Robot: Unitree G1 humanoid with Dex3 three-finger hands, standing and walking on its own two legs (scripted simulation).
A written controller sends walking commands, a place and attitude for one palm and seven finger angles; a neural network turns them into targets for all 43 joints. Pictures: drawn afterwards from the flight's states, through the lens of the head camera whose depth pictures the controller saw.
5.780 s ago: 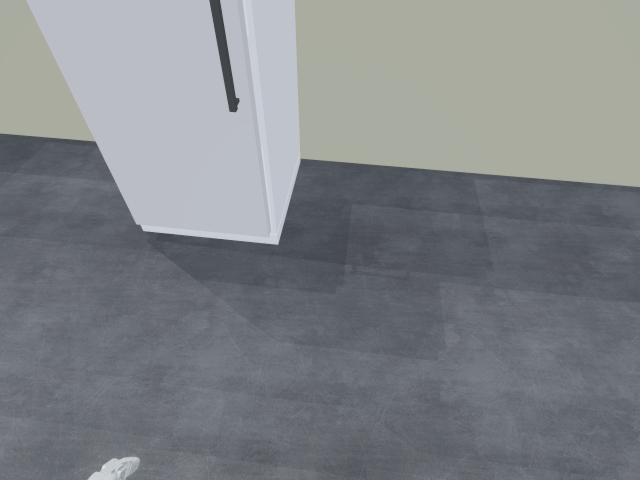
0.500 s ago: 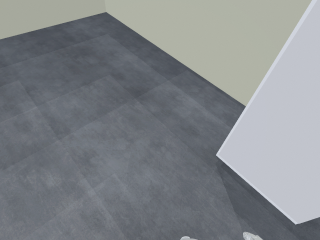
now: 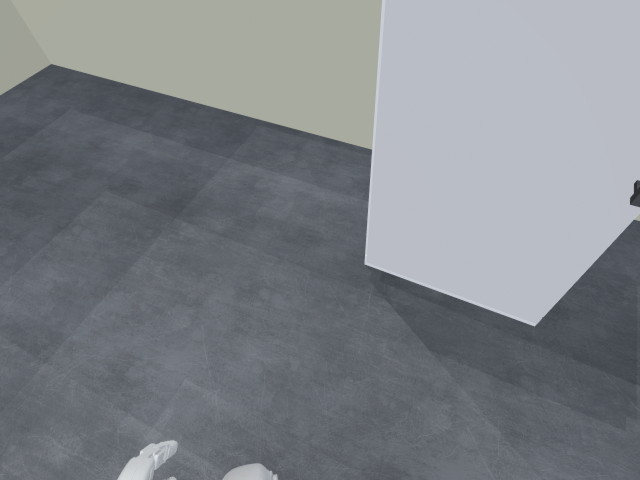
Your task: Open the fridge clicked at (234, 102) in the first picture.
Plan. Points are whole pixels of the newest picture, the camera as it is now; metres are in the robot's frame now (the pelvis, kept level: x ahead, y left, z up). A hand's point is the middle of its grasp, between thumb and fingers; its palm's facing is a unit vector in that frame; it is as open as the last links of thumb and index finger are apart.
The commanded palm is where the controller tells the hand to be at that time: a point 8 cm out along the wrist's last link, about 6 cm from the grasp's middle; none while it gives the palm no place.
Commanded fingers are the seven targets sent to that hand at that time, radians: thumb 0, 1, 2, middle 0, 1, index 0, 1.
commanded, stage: turn to face it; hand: right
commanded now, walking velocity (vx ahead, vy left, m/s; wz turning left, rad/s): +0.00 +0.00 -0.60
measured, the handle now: out of the picture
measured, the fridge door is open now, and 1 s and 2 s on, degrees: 0 0 0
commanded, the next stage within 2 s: take the last steps up to it in 0.60 s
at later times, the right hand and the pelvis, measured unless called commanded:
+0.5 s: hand out of the picture +0.07 -0.17 -0.12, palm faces +0.25 +0.92 -0.30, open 7.3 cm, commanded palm none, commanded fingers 0.00 -0.90 -0.90 0.20 0.30 0.20 0.30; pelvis +0.00 +0.05 +0.01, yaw -16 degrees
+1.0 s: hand out of the picture -0.16 -0.16 -0.18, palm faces +0.53 +0.82 -0.22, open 7.3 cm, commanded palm none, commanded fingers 0.00 -0.90 -0.90 0.20 0.30 0.20 0.30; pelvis -0.02 +0.00 +0.00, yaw -26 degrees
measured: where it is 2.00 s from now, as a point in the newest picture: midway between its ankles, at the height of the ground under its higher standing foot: (408, 454)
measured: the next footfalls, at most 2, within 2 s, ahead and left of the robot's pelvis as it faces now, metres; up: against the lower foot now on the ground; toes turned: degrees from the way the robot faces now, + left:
left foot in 0.42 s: +0.06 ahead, +0.14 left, +0.00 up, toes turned -12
right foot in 0.96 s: -0.05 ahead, -0.09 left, +0.00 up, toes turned -31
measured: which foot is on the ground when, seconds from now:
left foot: up 0.00-0.40, down 0.42-0.96, up 0.98-1.00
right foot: down 0.00-0.42, up 0.44-0.94, down 0.96-1.00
